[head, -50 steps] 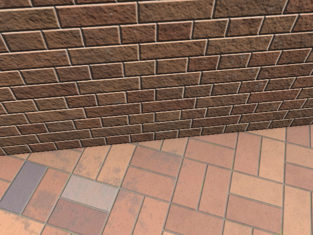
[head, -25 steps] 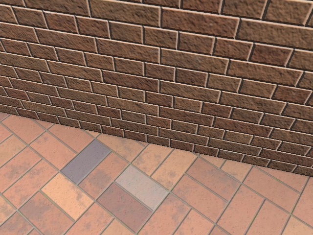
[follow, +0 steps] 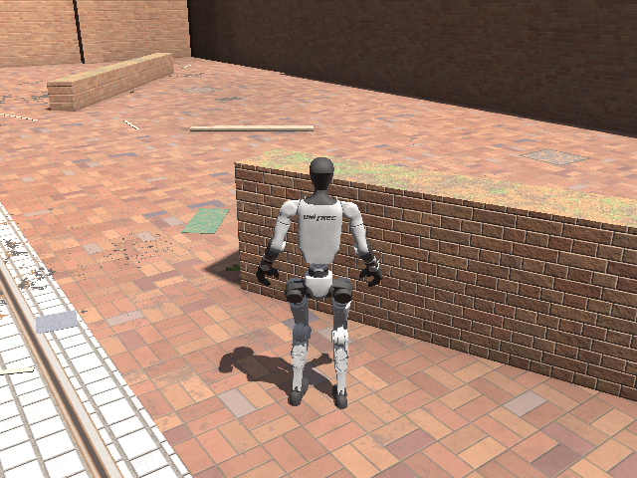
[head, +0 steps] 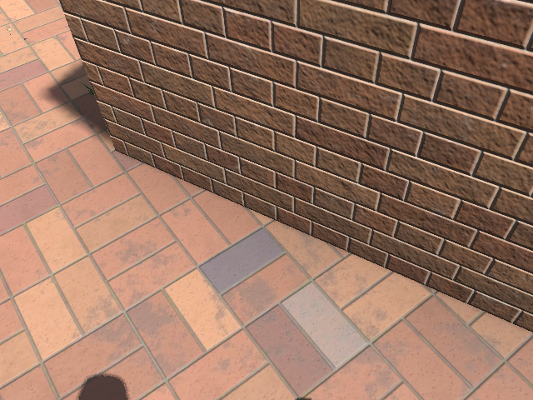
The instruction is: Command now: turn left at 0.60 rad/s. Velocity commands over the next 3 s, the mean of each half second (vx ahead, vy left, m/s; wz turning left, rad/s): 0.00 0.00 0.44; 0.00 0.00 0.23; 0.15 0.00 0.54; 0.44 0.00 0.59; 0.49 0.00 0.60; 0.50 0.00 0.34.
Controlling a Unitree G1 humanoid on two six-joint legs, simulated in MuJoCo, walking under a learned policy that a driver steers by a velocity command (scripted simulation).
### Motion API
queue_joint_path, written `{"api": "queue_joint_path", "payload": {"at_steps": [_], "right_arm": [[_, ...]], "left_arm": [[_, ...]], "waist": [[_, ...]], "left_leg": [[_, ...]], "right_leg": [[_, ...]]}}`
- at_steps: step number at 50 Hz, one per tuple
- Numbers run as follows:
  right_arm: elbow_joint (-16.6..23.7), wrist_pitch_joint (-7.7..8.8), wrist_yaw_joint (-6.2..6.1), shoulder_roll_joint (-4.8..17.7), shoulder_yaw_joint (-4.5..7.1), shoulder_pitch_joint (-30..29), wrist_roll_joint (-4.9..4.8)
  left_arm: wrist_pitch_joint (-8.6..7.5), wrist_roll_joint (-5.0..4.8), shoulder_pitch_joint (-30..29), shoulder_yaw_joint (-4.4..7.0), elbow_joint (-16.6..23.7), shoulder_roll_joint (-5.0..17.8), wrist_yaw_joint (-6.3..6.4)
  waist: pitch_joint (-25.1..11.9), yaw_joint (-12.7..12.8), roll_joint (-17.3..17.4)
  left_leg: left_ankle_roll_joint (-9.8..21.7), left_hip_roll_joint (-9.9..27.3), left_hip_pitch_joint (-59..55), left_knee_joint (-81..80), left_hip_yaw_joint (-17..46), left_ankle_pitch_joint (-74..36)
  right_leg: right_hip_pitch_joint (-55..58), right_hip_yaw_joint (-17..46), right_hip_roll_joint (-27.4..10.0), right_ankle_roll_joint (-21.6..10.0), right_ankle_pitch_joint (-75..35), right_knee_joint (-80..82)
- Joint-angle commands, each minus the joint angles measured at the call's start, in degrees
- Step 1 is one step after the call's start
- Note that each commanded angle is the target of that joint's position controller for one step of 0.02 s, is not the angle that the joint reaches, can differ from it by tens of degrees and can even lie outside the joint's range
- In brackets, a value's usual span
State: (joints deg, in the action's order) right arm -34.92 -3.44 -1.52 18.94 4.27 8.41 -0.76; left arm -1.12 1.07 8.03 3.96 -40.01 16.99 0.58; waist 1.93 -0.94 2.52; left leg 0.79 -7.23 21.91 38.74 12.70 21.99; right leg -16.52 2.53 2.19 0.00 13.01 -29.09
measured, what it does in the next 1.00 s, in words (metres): steps on the spot, turning left: left foot, then right foot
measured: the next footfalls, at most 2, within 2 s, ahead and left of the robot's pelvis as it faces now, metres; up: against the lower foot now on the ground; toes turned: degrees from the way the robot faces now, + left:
left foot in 0.36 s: +0.01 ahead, +0.15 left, +0.00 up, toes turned +11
right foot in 0.70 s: +0.05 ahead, -0.08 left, +0.00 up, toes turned +13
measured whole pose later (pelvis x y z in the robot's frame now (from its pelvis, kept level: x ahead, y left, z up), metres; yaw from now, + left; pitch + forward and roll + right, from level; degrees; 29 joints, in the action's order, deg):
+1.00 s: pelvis -0.02 +0.06 -0.01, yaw +20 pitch +0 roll -1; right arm -41.0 -2.8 0.4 17.6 5.1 12.2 -0.8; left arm 1.0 -0.4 10.3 3.7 -44.7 17.6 4.1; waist 2.9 -0.5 -0.9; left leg 3.1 -1.8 19.0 38.0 -1.1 19.9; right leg -14.2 -5.5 -5.2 2.8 20.7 -35.8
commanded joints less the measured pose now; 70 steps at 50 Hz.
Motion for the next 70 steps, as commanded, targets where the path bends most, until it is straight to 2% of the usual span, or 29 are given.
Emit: {"api": "queue_joint_path", "payload": {"at_steps": [1,3,5,10,16,17,18,19,20,21,22,27,31,34,36,37,39,43,45,47,50,51,52,53,55,56,59,63,70], "right_arm": [[3.53,1.56,-0.10,11.64,3.87,2.82,0.65],[1.05,0.52,-0.36,9.55,3.85,4.72,0.31],[1.45,-0.04,-0.09,6.57,2.92,3.77,-0.15],[4.52,0.58,0.95,3.70,1.29,-1.34,-0.05],[2.58,0.35,1.71,3.80,1.16,4.88,0.04],[1.92,0.39,1.59,4.67,1.41,6.23,0.12],[2.06,0.38,1.07,7.00,1.92,7.37,0.13],[3.95,0.29,0.09,11.61,2.36,6.47,0.90],[3.75,1.30,0.60,9.42,1.77,6.77,2.74],[3.09,2.24,1.01,8.27,1.41,4.97,2.83],[2.39,2.83,1.05,7.16,1.13,2.53,2.12],[0.97,3.62,0.49,2.26,-0.91,-2.10,1.67],[-1.20,3.17,0.63,3.56,-0.52,-0.94,1.66],[-2.76,3.15,0.87,2.56,-1.04,-2.38,0.83],[-4.41,3.94,1.10,1.75,-1.38,0.73,1.43],[-4.03,4.12,1.26,2.83,-0.69,2.06,1.26],[-2.98,3.60,0.77,4.15,-0.15,-3.31,0.81],[-1.80,1.85,0.31,3.41,0.91,-1.78,0.11],[-1.68,1.58,0.90,2.34,1.22,0.32,0.19],[-1.17,1.40,1.74,1.68,1.39,0.73,-0.11],[-3.17,1.05,2.33,2.95,2.51,5.23,-0.08],[-2.04,1.05,1.55,10.08,4.37,5.85,0.14],[-0.73,2.17,2.05,11.33,3.87,8.26,1.86],[-0.56,3.86,2.40,9.51,2.96,7.78,2.48],[0.00,5.00,1.87,8.03,2.56,3.39,0.66],[0.15,4.84,1.33,7.58,2.31,1.95,-0.02],[0.41,3.78,0.06,6.53,1.76,3.37,0.09],[0.38,3.46,-0.71,6.77,1.96,6.05,-0.46],[0.60,3.83,-0.22,8.02,2.31,6.65,-0.40]], "left_arm": [[-0.58,1.86,-0.78,2.32,4.93,9.66,0.57],[-0.31,0.18,-4.07,1.49,5.43,7.05,1.22],[0.25,-0.17,-3.18,1.05,5.14,6.83,1.84],[1.82,0.08,0.25,2.12,4.09,9.88,2.34],[1.79,-2.79,-0.86,2.44,2.34,11.48,0.82],[1.56,-3.08,1.05,1.80,1.16,9.85,0.70],[1.05,-1.67,3.67,0.71,0.21,6.71,0.26],[0.47,1.74,3.86,-1.17,2.08,2.27,-0.56],[0.78,-0.10,-0.96,0.23,2.95,6.16,0.38],[1.25,-1.62,-1.76,1.14,2.38,8.76,0.87],[1.68,-1.74,-0.93,1.47,1.47,8.73,1.14],[2.29,-1.38,3.08,1.02,-1.47,5.72,1.68],[2.00,-1.23,0.64,0.04,-1.07,4.70,1.36],[1.58,-1.13,3.86,-0.25,-2.74,4.39,1.05],[1.18,0.15,4.79,0.04,-2.54,8.01,1.29],[1.21,-0.70,3.76,1.48,-3.34,12.62,1.38],[0.89,-0.62,3.03,0.95,-2.92,8.78,1.32],[0.61,-0.61,5.48,1.63,-3.06,9.46,2.57],[0.94,-0.86,2.95,1.74,-1.99,9.48,3.51],[1.17,-1.26,-0.18,1.86,-0.74,9.85,4.14],[1.96,-1.81,-0.97,2.09,-0.80,9.15,3.55],[2.20,-0.43,1.49,1.29,0.03,5.80,3.13],[2.11,-0.50,-5.19,0.65,3.44,5.22,3.45],[1.98,-1.29,-4.15,1.06,3.41,6.31,3.32],[1.62,-0.85,-1.29,1.89,1.24,7.81,3.11],[1.40,-0.51,-1.58,2.17,0.95,8.20,3.36],[1.09,-1.11,-1.06,1.80,1.04,6.07,2.53],[0.31,-1.52,-4.59,1.45,2.47,5.37,1.54],[-3.71,-2.10,-7.02,1.40,3.59,5.21,-0.42]], "waist": [[-5.59,-0.47,-12.22],[-3.53,-1.29,-9.58],[-2.45,-0.05,-10.27],[-4.92,3.81,-12.77],[-6.09,0.74,-12.75],[-5.97,0.18,-10.90],[-8.05,0.64,-3.54],[-9.55,2.60,14.03],[-9.80,-1.74,10.45],[-6.93,-1.18,6.97],[-5.31,-0.13,6.25],[-4.72,2.10,6.03],[-4.22,-0.09,5.61],[-3.41,2.13,3.97],[-3.67,1.36,-1.51],[-2.87,-1.17,-8.52],[-2.25,1.93,-8.76],[-2.04,2.38,-11.94],[-2.34,1.46,-15.14],[-1.42,0.90,-13.26],[-2.62,-0.57,-6.04],[-2.03,1.26,10.28],[-3.42,-2.28,14.77],[-4.99,-1.27,9.45],[-4.87,1.11,1.32],[-5.19,1.31,0.74],[-7.65,1.14,2.49],[-5.25,-1.10,4.76],[-2.12,-2.22,5.64]], "left_leg": [[-3.07,2.92,11.37,25.82,-2.14,12.53],[-5.17,3.85,12.56,30.71,-3.89,5.40],[-6.66,4.46,13.22,30.35,-6.66,2.16],[-7.64,8.31,10.00,15.10,-11.09,2.24],[-2.60,6.15,-7.17,-10.59,-15.76,-8.32],[-0.79,5.72,-13.12,-17.10,-15.01,-13.55],[1.09,11.00,-22.04,-18.60,-7.61,-25.07],[8.12,25.66,-27.97,-16.20,8.92,-46.47],[17.06,29.20,-19.05,-18.25,11.17,-39.91],[16.28,25.79,-16.30,-19.72,7.58,-32.49],[13.46,22.56,-15.23,-20.17,4.44,-26.60],[10.87,17.69,-12.15,-20.34,-2.08,-27.56],[12.03,18.52,-12.93,-19.38,0.37,-23.49],[10.48,17.33,-10.08,-18.40,1.16,-18.12],[5.45,13.16,-5.33,-16.39,-0.53,-13.30],[3.51,8.81,-4.66,-15.77,-4.95,-10.68],[2.05,6.39,-6.01,-10.31,-7.20,-11.31],[2.47,5.10,0.21,-1.31,-8.82,-14.04],[1.86,5.52,2.56,5.57,-11.10,-0.43],[1.73,7.98,3.18,7.29,-12.03,8.17],[3.54,5.88,-9.89,-8.08,-12.01,-10.27],[8.75,16.45,-14.56,-17.95,8.22,-20.09],[18.71,25.18,-14.99,-23.17,25.78,-23.26],[20.53,26.44,-15.70,-22.26,24.31,-25.15],[14.88,21.54,-16.09,-19.42,14.53,-24.47],[12.96,20.06,-16.06,-19.15,12.46,-25.09],[12.53,17.16,-16.84,-18.98,8.97,-31.05],[12.84,15.40,-17.75,-25.34,13.54,3.09],[13.51,14.63,-12.84,-25.21,17.92,8.38]], "right_leg": [[8.17,22.84,-25.17,-16.05,-19.03,12.12],[8.04,12.44,-18.02,-11.21,-14.56,10.82],[8.32,6.94,-15.76,-11.08,-17.04,11.06],[14.00,3.10,-17.96,-12.82,-18.03,10.72],[9.05,0.91,-18.21,-10.71,-19.40,5.51],[5.70,-0.40,-16.88,-7.81,-16.21,2.92],[-0.62,-4.24,-13.58,-2.83,-6.93,-3.69],[-12.77,-8.95,-7.09,3.45,20.97,-17.68],[-13.83,-3.01,-5.95,4.57,25.89,-26.19],[-13.94,-1.64,-6.48,4.43,23.31,-30.72],[-14.70,-1.01,-6.65,4.22,19.70,-31.59],[-8.45,-0.79,-6.37,5.58,9.13,-26.16],[-3.18,-1.65,-5.89,5.08,11.36,-12.34],[4.31,-2.69,-4.91,3.48,1.19,2.63],[12.58,2.75,-9.39,1.09,-16.01,6.67],[9.64,1.68,-9.91,-1.48,-11.61,3.20],[5.34,2.23,-9.85,-2.78,-1.33,5.57],[6.74,5.79,-15.65,-5.70,-1.56,7.21],[6.60,9.65,-21.81,-9.58,-6.88,8.14],[5.07,9.36,-24.50,-10.79,-11.45,7.62],[-2.09,-2.59,-16.14,-3.77,-3.76,-3.37],[-12.39,-10.72,-8.09,2.14,9.21,-19.65],[-20.15,-2.63,-0.78,3.34,26.59,-32.54],[-20.86,2.71,-2.09,3.00,26.26,-39.64],[-21.41,3.63,-4.11,2.32,17.40,-40.18],[-20.98,4.03,-4.91,2.51,13.57,-37.95],[-17.66,3.09,-3.18,4.13,8.78,-36.33],[-18.72,2.49,-2.54,4.64,5.35,-22.04],[-10.67,2.36,-0.65,2.81,6.22,-6.25]]}}
Over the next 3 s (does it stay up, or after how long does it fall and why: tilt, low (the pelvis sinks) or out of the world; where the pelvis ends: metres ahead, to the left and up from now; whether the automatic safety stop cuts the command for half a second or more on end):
stays up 0.40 0.74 -0.01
